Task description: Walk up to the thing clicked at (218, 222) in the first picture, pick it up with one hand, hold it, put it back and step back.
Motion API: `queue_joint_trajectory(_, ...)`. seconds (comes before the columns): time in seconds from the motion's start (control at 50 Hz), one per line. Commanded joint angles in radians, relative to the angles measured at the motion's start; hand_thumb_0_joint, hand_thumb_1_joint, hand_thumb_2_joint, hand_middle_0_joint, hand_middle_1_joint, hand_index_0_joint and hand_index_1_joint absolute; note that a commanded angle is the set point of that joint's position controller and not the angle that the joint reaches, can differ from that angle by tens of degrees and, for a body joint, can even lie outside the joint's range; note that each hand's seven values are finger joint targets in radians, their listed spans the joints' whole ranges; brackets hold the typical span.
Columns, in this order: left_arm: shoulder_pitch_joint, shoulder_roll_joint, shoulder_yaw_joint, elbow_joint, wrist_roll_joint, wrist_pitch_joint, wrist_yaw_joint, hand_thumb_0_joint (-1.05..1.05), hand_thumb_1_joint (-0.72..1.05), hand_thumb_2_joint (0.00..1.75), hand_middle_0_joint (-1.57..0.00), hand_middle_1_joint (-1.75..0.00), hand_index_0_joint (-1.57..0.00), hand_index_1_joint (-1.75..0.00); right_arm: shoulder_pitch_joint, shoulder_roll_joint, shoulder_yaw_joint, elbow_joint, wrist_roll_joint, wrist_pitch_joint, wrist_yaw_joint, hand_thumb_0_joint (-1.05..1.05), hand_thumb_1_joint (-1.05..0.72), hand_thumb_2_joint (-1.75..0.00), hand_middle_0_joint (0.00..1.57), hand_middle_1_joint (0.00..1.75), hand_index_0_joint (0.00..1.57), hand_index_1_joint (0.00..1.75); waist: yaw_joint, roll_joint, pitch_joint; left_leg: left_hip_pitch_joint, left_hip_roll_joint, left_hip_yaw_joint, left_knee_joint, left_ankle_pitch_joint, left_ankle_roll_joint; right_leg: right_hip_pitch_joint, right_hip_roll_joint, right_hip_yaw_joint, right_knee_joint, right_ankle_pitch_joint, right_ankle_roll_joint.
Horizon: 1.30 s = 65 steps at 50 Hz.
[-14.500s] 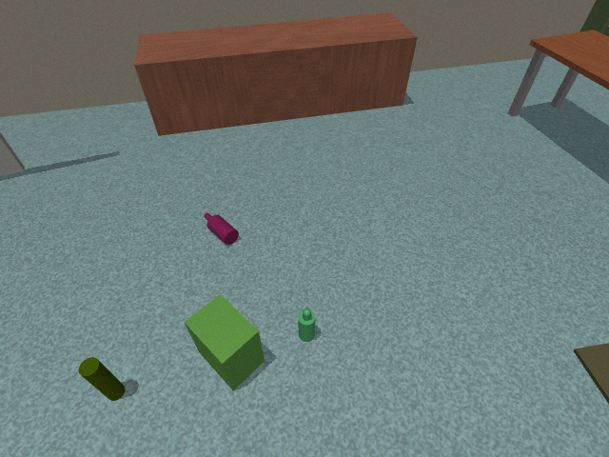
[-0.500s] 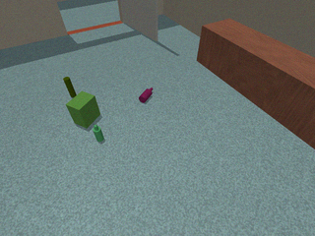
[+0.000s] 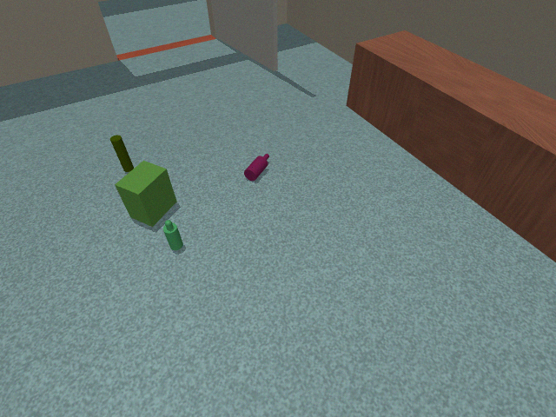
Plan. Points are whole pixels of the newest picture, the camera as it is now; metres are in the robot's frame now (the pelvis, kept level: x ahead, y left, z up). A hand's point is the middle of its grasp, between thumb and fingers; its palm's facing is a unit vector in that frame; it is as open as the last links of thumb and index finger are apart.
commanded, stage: stand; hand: left
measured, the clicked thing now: (258, 165) +1.50 +0.14 -0.75
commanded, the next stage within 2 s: walk up in 0.82 s
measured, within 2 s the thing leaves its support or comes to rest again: neither
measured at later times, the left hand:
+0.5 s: hand out of the picture +0.07 +0.26 -0.16, palm faces -0.03 -0.94 -0.35, open 7.4 cm
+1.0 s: hand out of the picture +0.06 +0.29 -0.16, palm faces +0.02 -0.94 -0.34, open 7.4 cm
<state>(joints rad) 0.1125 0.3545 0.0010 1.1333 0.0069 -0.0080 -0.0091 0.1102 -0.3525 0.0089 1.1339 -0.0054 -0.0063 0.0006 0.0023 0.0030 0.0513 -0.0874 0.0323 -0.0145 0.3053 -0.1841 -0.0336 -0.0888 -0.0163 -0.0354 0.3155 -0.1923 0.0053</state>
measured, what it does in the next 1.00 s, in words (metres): stands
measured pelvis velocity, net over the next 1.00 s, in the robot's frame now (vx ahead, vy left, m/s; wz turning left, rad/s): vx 0.02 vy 0.02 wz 0.00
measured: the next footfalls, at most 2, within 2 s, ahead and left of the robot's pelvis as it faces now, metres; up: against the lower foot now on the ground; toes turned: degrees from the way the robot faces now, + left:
left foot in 1.06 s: +0.13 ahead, +0.16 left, +0.00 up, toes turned +3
right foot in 1.50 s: +0.37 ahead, -0.12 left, +0.00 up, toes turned -8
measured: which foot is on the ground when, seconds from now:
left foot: down 0.00-0.88, up 0.90-1.00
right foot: down 0.00-1.00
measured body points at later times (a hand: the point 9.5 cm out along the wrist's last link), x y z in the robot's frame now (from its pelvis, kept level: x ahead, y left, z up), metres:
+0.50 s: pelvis +0.00 +0.00 +0.00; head +0.01 +0.00 +0.45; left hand +0.07 +0.31 -0.13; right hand +0.07 -0.30 -0.13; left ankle -0.01 +0.14 -0.75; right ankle -0.01 -0.12 -0.75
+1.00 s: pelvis +0.02 +0.02 -0.01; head +0.03 +0.03 +0.44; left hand +0.06 +0.34 -0.13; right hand +0.09 -0.31 -0.12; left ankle +0.02 +0.14 -0.73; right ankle -0.01 -0.12 -0.75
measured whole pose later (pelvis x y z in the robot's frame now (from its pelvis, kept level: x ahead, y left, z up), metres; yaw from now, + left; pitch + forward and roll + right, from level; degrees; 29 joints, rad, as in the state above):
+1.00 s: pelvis +0.02 +0.02 -0.01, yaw +0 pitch -2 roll -1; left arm 0.23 0.39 0.07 1.02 0.04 -0.04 -0.07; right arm 0.19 -0.41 -0.07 1.05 -0.04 -0.02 0.06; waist 0.04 0.01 0.03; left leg -0.31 0.05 0.01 0.72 -0.46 0.02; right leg -0.11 -0.01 -0.02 0.41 -0.28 -0.03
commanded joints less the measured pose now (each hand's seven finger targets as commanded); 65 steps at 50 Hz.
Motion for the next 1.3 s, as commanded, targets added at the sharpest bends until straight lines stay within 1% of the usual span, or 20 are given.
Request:
queue_joint_trajectory(0.0, -0.03, 0.216, 0.043, -0.058, 0.0, -0.021, 0.019, 0.0, 0.9, 0.9, -0.2, -0.3, -0.2, -0.3, -0.039, -0.213, -0.04, -0.058, -0.004, -0.02, -0.011, 0.0, -0.9, -0.9, 0.2, 0.3, 0.2, 0.3, 0.001, 0.005, -0.069, -0.005, 0.103, -0.069, -0.04, 0.174, 0.041, 0.006, -0.121, 0.088, -0.049, 0.164, -0.022)
queue_joint_trajectory(0.2, -0.03, 0.215, 0.044, -0.063, 0.001, -0.024, 0.02, 0.0, 0.9, 0.9, -0.2, -0.3, -0.2, -0.3, -0.038, -0.216, -0.043, -0.06, -0.004, -0.02, -0.009, 0.0, -0.9, -0.9, 0.2, 0.3, 0.2, 0.3, 0.001, -0.002, -0.073, 0.004, 0.103, -0.07, -0.038, 0.171, 0.044, -0.001, -0.121, 0.087, -0.052, 0.154, -0.022)
queue_joint_trajectory(0.36, -0.026, 0.219, 0.044, -0.067, 0.002, -0.026, 0.021, 0.0, 0.9, 0.9, -0.2, -0.3, -0.2, -0.3, -0.033, -0.211, -0.043, -0.064, -0.004, -0.022, -0.01, 0.0, -0.9, -0.9, 0.2, 0.3, 0.2, 0.3, -0.002, -0.012, -0.101, 0.025, 0.106, -0.065, -0.025, 0.226, 0.045, 0.017, -0.126, 0.087, -0.038, 0.23, -0.024)
queue_joint_trajectory(0.78, -0.027, 0.216, 0.044, -0.067, 0.004, -0.026, 0.021, 0.0, 0.9, 0.9, -0.2, -0.3, -0.2, -0.3, -0.029, -0.213, -0.045, -0.065, -0.005, -0.019, -0.008, 0.0, -0.9, -0.9, 0.2, 0.3, 0.2, 0.3, -0.004, 0.003, -0.077, -0.004, 0.101, -0.066, -0.038, 0.153, 0.047, 0.01, -0.123, 0.092, -0.057, 0.158, -0.02)
queue_joint_trajectory(0.8, 0.039, 0.317, 0.113, -0.126, 0.021, -0.039, -0.013, 0.0, 0.9, 0.9, -0.2, -0.3, -0.2, -0.3, 0.022, -0.295, -0.108, -0.128, -0.024, -0.041, 0.013, 0.0, -0.9, -0.9, 0.2, 0.3, 0.2, 0.3, 0.01, -0.038, -0.19, -0.001, 0.06, -0.048, 0.077, -0.344, 0.114, 0.042, -0.074, 0.106, 0.023, -0.33, -0.066)
queue_joint_trajectory(0.82, 0.06, 0.32, 0.119, -0.116, 0.03, -0.04, -0.023, 0.0, 0.9, 0.9, -0.2, -0.3, -0.2, -0.3, -0.006, -0.298, -0.117, -0.132, -0.035, -0.042, 0.024, 0.0, -0.9, -0.9, 0.2, 0.3, 0.2, 0.3, 0.03, -0.024, -0.098, -0.141, 0.056, -0.051, 0.117, -0.482, 0.116, -0.013, -0.108, 0.165, 0.025, -0.505, -0.089)
queue_joint_trajectory(0.84, 0.069, 0.325, 0.13, -0.129, 0.034, -0.043, -0.031, 0.0, 0.9, 0.9, -0.2, -0.3, -0.2, -0.3, -0.052, -0.281, -0.118, -0.163, -0.036, -0.041, 0.032, 0.0, -0.9, -0.9, 0.2, 0.3, 0.2, 0.3, 0.049, -0.049, -0.018, -0.295, 0.047, -0.028, 0.178, -0.469, 0.108, -0.009, -0.158, 0.248, -0.014, -0.582, -0.124)
queue_joint_trajectory(0.86, 0.097, 0.337, 0.14, -0.135, 0.033, -0.044, -0.034, 0.0, 0.9, 0.9, -0.2, -0.3, -0.2, -0.3, -0.101, -0.251, -0.115, -0.195, -0.037, -0.041, 0.04, 0.0, -0.9, -0.9, 0.2, 0.3, 0.2, 0.3, 0.079, -0.116, 0.064, -0.446, 0.002, 0.052, 0.304, -0.356, 0.078, 0.028, -0.234, 0.354, -0.098, -0.64, -0.173)
queue_joint_trajectory(0.88, 0.133, 0.348, 0.149, -0.144, 0.035, -0.052, -0.034, 0.0, 0.9, 0.9, -0.2, -0.3, -0.2, -0.3, -0.122, -0.234, -0.115, -0.213, -0.045, -0.044, 0.045, 0.0, -0.9, -0.9, 0.2, 0.3, 0.2, 0.3, 0.109, -0.177, 0.101, -0.571, 0.016, 0.047, 0.458, -0.307, 0.058, 0.089, -0.325, 0.478, -0.189, -0.596, -0.234)
queue_joint_trajectory(0.9, 0.143, 0.35, 0.147, -0.157, 0.036, -0.058, -0.034, 0.0, 0.9, 0.9, -0.2, -0.3, -0.2, -0.3, -0.123, -0.238, -0.117, -0.22, -0.044, -0.049, 0.047, 0.0, -0.9, -0.9, 0.2, 0.3, 0.2, 0.3, 0.109, -0.137, 0.101, -0.597, 0.049, 0.001, 0.481, -0.283, 0.051, 0.109, -0.357, 0.516, -0.199, -0.507, -0.275)
queue_joint_trajectory(0.92, 0.12, 0.346, 0.149, -0.176, 0.035, -0.059, -0.035, 0.0, 0.9, 0.9, -0.2, -0.3, -0.2, -0.3, -0.092, -0.249, -0.124, -0.218, -0.039, -0.054, 0.052, 0.0, -0.9, -0.9, 0.2, 0.3, 0.2, 0.3, 0.087, -0.11, 0.073, -0.554, 0.071, -0.022, 0.493, -0.279, 0.05, 0.085, -0.337, 0.482, -0.19, -0.486, -0.274)
queue_joint_trajectory(0.98, 0.0, 0.346, 0.145, -0.243, 0.042, -0.055, -0.045, 0.0, 0.9, 0.9, -0.2, -0.3, -0.2, -0.3, 0.04, -0.25, -0.142, -0.21, -0.029, -0.064, 0.069, 0.0, -0.9, -0.9, 0.2, 0.3, 0.2, 0.3, 0.003, -0.184, 0.013, -0.29, 0.082, -0.018, 0.322, -0.284, 0.063, -0.073, -0.257, 0.309, -0.122, -0.428, -0.209)
queue_joint_trajectory(1.02, -0.08, 0.299, 0.129, -0.277, 0.032, -0.042, -0.054, 0.0, 0.9, 0.9, -0.2, -0.3, -0.2, -0.3, 0.23, -0.253, -0.168, -0.157, -0.034, -0.068, 0.062, 0.0, -0.9, -0.9, 0.2, 0.3, 0.2, 0.3, -0.109, -0.089, -0.02, 0.082, 0.014, 0.077, 0.161, -0.075, 0.047, -0.336, -0.134, 0.125, 0.08, -0.402, -0.138)
queue_joint_trajectory(1.04, -0.048, 0.243, 0.11, -0.281, 0.033, -0.034, -0.057, 0.0, 0.9, 0.9, -0.2, -0.3, -0.2, -0.3, 0.347, -0.294, -0.197, -0.119, -0.042, -0.072, 0.047, 0.0, -0.9, -0.9, 0.2, 0.3, 0.2, 0.3, -0.161, 0.101, -0.06, 0.318, 0.007, 0.02, 0.12, -0.151, 0.057, -0.545, -0.036, 0.035, 0.349, -0.431, -0.108)
queue_joint_trajectory(1.06, -0.015, 0.155, 0.088, -0.302, 0.023, -0.037, -0.051, 0.0, 0.9, 0.9, -0.2, -0.3, -0.2, -0.3, 0.456, -0.419, -0.222, -0.123, -0.065, -0.082, 0.032, 0.0, -0.9, -0.9, 0.2, 0.3, 0.2, 0.3, -0.2, 0.4, -0.059, 0.324, 0.284, -0.486, -0.111, -0.613, 0.115, -0.76, 0.132, 0.05, 0.75, -0.454, -0.064)
queue_joint_trajectory(1.08, -0.023, 0.236, 0.101, -0.295, 0.022, -0.035, -0.04, 0.0, 0.9, 0.9, -0.2, -0.3, -0.2, -0.3, 0.269, -0.434, -0.215, -0.195, -0.036, -0.086, 0.032, 0.0, -0.9, -0.9, 0.2, 0.3, 0.2, 0.3, -0.125, 0.209, 0.026, 0.094, 0.413, -0.694, -0.231, -0.741, 0.212, -0.702, 0.059, 0.222, 0.818, -0.349, -0.067)
queue_joint_trajectory(1.1, 0.014, 0.284, 0.1, -0.277, 0.013, -0.04, -0.04, 0.0, 0.9, 0.9, -0.2, -0.3, -0.2, -0.3, 0.182, -0.407, -0.197, -0.224, -0.018, -0.089, 0.031, 0.0, -0.9, -0.9, 0.2, 0.3, 0.2, 0.3, -0.061, 0.086, 0.073, -0.006, 0.387, -0.567, -0.221, -0.67, 0.215, -0.641, -0.006, 0.249, 0.818, -0.235, -0.061)
queue_joint_trajectory(1.14, 0.125, 0.3, 0.11, -0.22, -0.002, -0.044, -0.049, 0.0, 0.9, 0.9, -0.2, -0.3, -0.2, -0.3, 0.082, -0.335, -0.167, -0.27, -0.018, -0.093, 0.032, 0.0, -0.9, -0.9, 0.2, 0.3, 0.2, 0.3, 0.008, 0.115, 0.067, 0.012, 0.308, -0.365, -0.168, -0.524, 0.228, -0.589, -0.054, 0.187, 0.747, -0.154, -0.034)
queue_joint_trajectory(1.2, 0.101, 0.294, 0.111, -0.214, 0.008, -0.044, -0.07, 0.0, 0.9, 0.9, -0.2, -0.3, -0.2, -0.3, 0.144, -0.314, -0.158, -0.267, -0.019, -0.102, 0.035, 0.0, -0.9, -0.9, 0.2, 0.3, 0.2, 0.3, -0.024, 0.123, 0.081, -0.029, 0.253, -0.178, -0.185, -0.321, 0.222, -0.509, -0.063, 0.132, 0.589, -0.095, 0.013)
queue_joint_trajectory(1.28, 0.027, 0.266, 0.105, -0.263, 0.011, -0.042, -0.09, 0.0, 0.9, 0.9, -0.2, -0.3, -0.2, -0.3, 0.168, -0.329, -0.158, -0.277, -0.008, -0.106, 0.039, 0.0, -0.9, -0.9, 0.2, 0.3, 0.2, 0.3, -0.033, 0.15, 0.099, -0.003, 0.234, -0.071, -0.187, -0.221, 0.227, -0.483, -0.092, 0.065, 0.412, 0.011, 0.008)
